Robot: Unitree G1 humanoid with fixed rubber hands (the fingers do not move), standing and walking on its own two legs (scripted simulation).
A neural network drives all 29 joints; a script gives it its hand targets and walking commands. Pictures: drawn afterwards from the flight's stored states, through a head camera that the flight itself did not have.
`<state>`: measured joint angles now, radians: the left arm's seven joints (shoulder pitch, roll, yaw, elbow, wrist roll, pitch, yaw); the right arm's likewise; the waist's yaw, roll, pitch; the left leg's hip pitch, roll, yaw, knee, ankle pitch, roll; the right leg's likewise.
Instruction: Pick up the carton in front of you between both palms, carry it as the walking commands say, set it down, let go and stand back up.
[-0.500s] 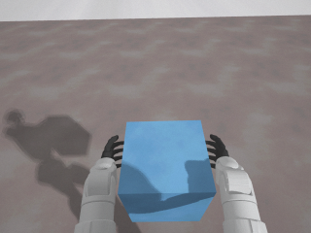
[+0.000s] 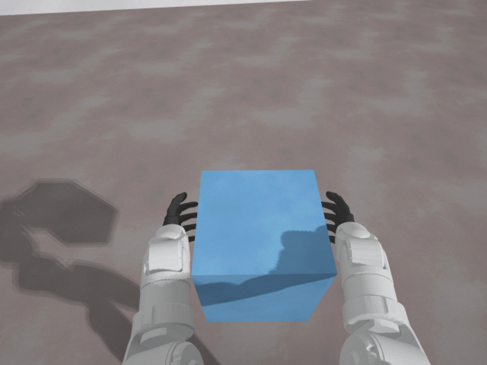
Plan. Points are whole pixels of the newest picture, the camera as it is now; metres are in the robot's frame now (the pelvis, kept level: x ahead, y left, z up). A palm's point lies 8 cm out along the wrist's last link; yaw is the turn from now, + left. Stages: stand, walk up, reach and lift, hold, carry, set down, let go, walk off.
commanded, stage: set down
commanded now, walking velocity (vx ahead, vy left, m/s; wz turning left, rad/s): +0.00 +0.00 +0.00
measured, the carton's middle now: (257, 250) +0.33 +0.01 -0.05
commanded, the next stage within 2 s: none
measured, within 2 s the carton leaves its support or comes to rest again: neither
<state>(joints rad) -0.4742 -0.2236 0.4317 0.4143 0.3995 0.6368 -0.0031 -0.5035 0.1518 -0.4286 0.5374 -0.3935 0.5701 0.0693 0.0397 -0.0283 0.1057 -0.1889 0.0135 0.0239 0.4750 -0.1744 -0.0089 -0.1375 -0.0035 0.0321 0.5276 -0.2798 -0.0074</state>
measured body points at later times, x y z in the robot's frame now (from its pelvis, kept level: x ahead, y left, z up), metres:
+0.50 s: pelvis -0.04 +0.00 -0.10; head +0.19 +0.02 +0.29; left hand +0.35 +0.19 -0.18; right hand +0.41 -0.11 -0.18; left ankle +0.06 +0.13 -0.74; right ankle +0.01 -0.12 -0.74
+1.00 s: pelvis -0.05 -0.02 -0.23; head +0.22 +0.00 +0.13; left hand +0.38 +0.22 -0.32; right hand +0.45 -0.07 -0.32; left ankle +0.06 +0.13 -0.74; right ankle +0.01 -0.12 -0.74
